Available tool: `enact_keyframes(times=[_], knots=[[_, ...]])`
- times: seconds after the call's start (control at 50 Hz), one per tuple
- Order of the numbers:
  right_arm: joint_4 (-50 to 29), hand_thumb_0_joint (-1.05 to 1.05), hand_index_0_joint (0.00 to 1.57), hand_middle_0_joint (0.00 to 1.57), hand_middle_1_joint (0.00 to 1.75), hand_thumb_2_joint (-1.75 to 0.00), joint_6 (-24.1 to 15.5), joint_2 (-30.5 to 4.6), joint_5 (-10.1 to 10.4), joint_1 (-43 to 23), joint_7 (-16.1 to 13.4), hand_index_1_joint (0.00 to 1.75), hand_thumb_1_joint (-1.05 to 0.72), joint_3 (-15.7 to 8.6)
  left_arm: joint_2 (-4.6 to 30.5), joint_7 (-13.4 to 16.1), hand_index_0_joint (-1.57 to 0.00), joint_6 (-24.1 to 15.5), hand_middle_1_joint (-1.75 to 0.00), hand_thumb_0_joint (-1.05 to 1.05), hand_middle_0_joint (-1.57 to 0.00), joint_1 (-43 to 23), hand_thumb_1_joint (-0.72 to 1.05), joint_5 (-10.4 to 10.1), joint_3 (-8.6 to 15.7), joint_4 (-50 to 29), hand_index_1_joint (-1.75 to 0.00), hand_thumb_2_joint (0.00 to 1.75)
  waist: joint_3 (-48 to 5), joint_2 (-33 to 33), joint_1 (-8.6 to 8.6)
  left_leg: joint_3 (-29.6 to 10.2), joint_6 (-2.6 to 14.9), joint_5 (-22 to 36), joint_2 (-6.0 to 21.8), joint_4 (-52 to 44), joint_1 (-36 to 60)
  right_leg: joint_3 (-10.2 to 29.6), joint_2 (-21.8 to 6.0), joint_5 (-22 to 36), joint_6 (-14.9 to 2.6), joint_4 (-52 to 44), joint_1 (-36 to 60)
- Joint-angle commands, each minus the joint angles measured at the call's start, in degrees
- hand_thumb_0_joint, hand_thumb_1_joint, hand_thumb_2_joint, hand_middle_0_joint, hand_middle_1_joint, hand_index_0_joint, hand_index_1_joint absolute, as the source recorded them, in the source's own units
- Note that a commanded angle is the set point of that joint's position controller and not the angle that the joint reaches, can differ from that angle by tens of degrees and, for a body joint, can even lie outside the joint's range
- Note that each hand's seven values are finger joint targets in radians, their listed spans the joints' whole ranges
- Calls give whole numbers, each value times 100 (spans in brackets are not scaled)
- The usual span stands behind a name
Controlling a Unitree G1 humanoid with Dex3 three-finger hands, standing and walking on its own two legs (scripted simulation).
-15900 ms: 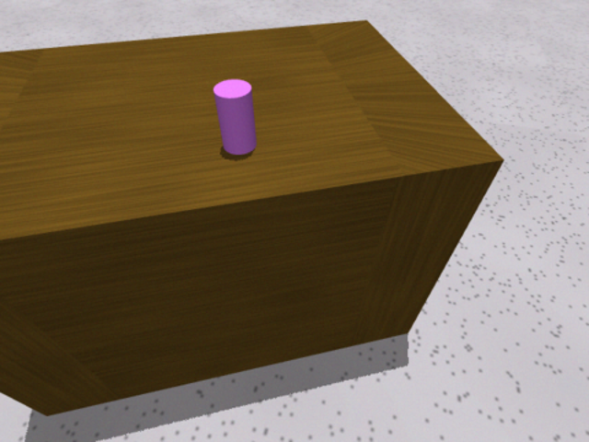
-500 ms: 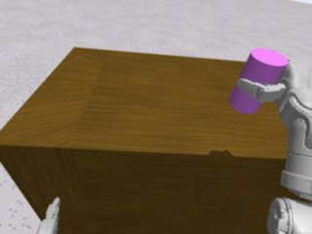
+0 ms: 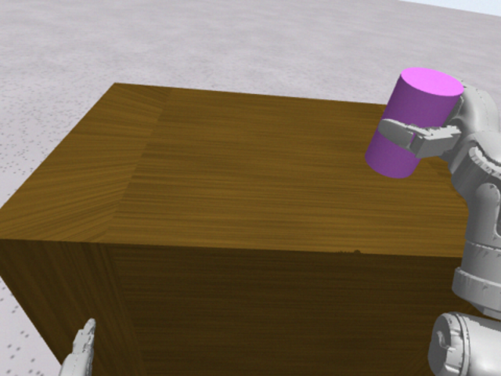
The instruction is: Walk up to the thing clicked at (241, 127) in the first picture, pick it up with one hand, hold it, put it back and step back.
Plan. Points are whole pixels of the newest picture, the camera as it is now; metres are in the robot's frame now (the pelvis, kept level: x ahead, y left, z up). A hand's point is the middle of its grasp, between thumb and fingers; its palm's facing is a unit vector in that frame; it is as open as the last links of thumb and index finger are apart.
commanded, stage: hold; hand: right
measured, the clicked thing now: (407, 125) +0.35 -0.18 +0.31
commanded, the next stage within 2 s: none
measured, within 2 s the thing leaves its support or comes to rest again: neither
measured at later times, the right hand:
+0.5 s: hand (413, 114) +0.34 -0.18 +0.33, palm faces +0.18 +0.98 -0.01, open 10.0 cm
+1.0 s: hand (416, 119) +0.33 -0.18 +0.33, palm faces +0.16 +0.99 -0.01, open 10.0 cm
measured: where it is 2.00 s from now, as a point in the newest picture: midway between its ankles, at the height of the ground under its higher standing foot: outside the picture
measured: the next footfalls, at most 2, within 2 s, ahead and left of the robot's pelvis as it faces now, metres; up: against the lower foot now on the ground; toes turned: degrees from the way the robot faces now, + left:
none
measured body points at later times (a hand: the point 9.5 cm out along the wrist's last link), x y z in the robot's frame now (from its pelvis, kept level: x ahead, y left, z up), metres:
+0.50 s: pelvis +0.00 +0.00 +0.00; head -0.06 +0.04 +0.44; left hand +0.18 +0.27 -0.07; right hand +0.33 -0.23 +0.33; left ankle +0.03 +0.13 -0.73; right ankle +0.01 -0.13 -0.73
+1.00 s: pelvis +0.00 +0.00 +0.00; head -0.07 +0.04 +0.44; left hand +0.18 +0.26 -0.06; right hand +0.32 -0.23 +0.33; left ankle +0.03 +0.13 -0.73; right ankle +0.01 -0.13 -0.73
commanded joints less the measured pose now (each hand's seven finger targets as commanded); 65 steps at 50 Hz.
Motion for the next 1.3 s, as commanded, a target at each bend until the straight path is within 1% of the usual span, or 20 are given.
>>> enact_keyframes(times=[0.0,0.02,0.26,0.56,0.58,0.66,0.7,0.76,0.82,0.86,0.9,0.92,0.96,1.0,1.1,1.14,1.18,1.22,1.24,1.28], knots=[[-1260,0,133,128,144,-132,-422,-1371,95,-3025,39,144,-21,-333,684,18,-5,-392,-5,0,-4,-889,-54,-40,217,-890,-5,4,-1113,201,-26,354,122,816,-214,-474,128,-76,86,1052,-102,-467,460],[-1449,0,133,128,144,-132,-425,-1259,102,-3205,33,144,-23,-223,579,-1,-5,-417,-5,0,-5,-1082,-55,-36,79,-1087,-5,4,-1199,258,-26,347,109,757,-207,-504,202,-87,108,971,-109,-458,441],[-1186,0,134,129,146,-133,-318,-1501,97,-3182,-81,146,-20,-511,742,36,-5,-438,-5,0,-5,-1026,-54,-17,283,-1024,-5,4,-1217,704,-7,318,34,712,-178,-547,202,-142,170,833,-179,-383,363],[-1427,0,132,127,142,-130,-238,-1298,151,-2746,53,142,-22,-387,578,-7,-5,-409,-5,0,-5,-1074,-54,-59,128,-913,-5,4,-1059,486,-18,323,37,847,-182,-525,166,-150,159,977,-156,-375,339],[-1210,0,132,127,142,-131,-232,-1438,141,-2645,33,142,-22,-544,715,26,-5,-402,-5,0,-5,-990,-54,-40,330,-796,-5,4,-925,539,20,315,27,724,-170,-558,125,-151,167,824,-172,-378,290],[-1374,0,132,127,144,-132,-320,-1560,110,-2820,-16,144,-19,-595,673,43,-5,-417,-5,0,-5,-971,-55,-30,260,-831,-5,5,-1058,542,18,284,34,674,-150,-560,144,-163,182,775,-181,-359,325],[-1740,0,130,126,141,-129,-386,-1332,137,-2966,0,141,-19,-351,703,52,-5,-465,-5,0,-5,-1168,-54,-38,249,-1063,-5,4,-1162,521,39,312,44,554,-175,-534,133,-134,162,681,-174,-387,389],[-1604,0,130,125,140,-128,-417,-1483,126,-2918,-11,140,-19,-457,685,69,-5,-473,-5,0,-5,-1145,-54,-55,276,-890,-5,4,-1047,332,-22,319,80,433,-190,-512,57,-119,142,600,-140,-432,326],[-1609,0,128,123,139,-127,-362,-1260,133,-2993,37,139,-15,-246,693,55,-5,-498,-5,0,-5,-1079,-54,-52,288,-861,-5,4,-1146,231,81,347,93,532,-215,-490,57,-79,111,681,-121,-464,408],[-1376,0,129,124,140,-128,-295,-1418,126,-2872,47,140,-19,-378,664,43,-5,-479,-5,0,-5,-997,-54,-56,260,-639,-5,4,-976,182,48,343,95,513,-207,-503,10,-106,130,682,-113,-448,313],[-1353,0,130,125,140,-129,-267,-1116,165,-2782,92,140,-21,-201,447,-1,-6,-540,-6,0,-5,-1342,-53,-73,24,-1114,-5,4,-1058,322,-1,384,75,661,-230,-483,140,-84,115,841,-104,-445,303],[-1212,0,129,124,140,-129,-216,-1293,161,-2736,71,140,-19,-352,642,19,-5,-475,-5,0,-5,-882,-54,-49,306,-537,-5,4,-937,291,39,375,82,576,-223,-529,77,-84,114,745,-113,-465,287],[-1345,0,130,125,142,-130,-210,-1283,128,-2900,85,142,-19,-247,569,-24,-5,-502,-5,0,-5,-1126,-54,-54,137,-869,-5,4,-1069,265,45,358,78,582,-210,-555,134,-93,136,740,-118,-487,333],[-1143,0,131,126,142,-131,-195,-1436,144,-2856,37,142,-20,-475,697,8,-6,-488,-5,0,-5,-1043,-54,-41,343,-558,-5,4,-885,343,36,345,68,503,-206,-573,64,-110,138,642,-127,-486,272],[-1110,0,132,127,143,-131,-331,-1528,112,-3156,-58,143,-19,-509,713,31,-5,-553,-5,0,-5,-1035,-54,-20,287,-801,-5,4,-1075,603,51,343,68,491,-211,-572,127,-100,129,628,-153,-461,338],[-1418,0,130,125,141,-129,-431,-1353,90,-3388,-53,141,-17,-307,596,23,-5,-621,-5,0,-5,-1441,-54,-41,192,-1243,-5,4,-1401,489,-2,334,66,684,-212,-493,238,-113,129,836,-130,-401,441],[-1041,0,130,125,141,-129,-414,-1470,58,-3191,-74,141,-17,-392,599,41,-5,-518,-5,0,-5,-950,-54,-24,247,-506,-5,5,-986,375,7,315,75,479,-194,-540,77,-132,156,604,-145,-434,272],[-1395,0,128,124,140,-128,-444,-1250,63,-3339,-27,140,-16,-187,509,6,-5,-639,-6,0,-5,-1595,-53,-63,67,-1403,-5,4,-1386,399,15,312,56,543,-190,-531,266,-146,153,682,-148,-435,404],[-1025,0,129,124,140,-128,-392,-1370,45,-3134,-36,140,-17,-318,567,33,-5,-534,-5,0,-5,-1018,-54,-48,297,-481,-5,4,-983,249,4,307,78,473,-194,-534,71,-156,152,609,-135,-441,270],[-1217,0,128,123,139,-128,-359,-1255,64,-3037,4,139,-16,-229,643,4,-6,-535,-6,0,-5,-1194,-53,-43,203,-1000,-5,4,-1184,432,51,327,64,487,-197,-582,189,-138,155,640,-143,-466,336]])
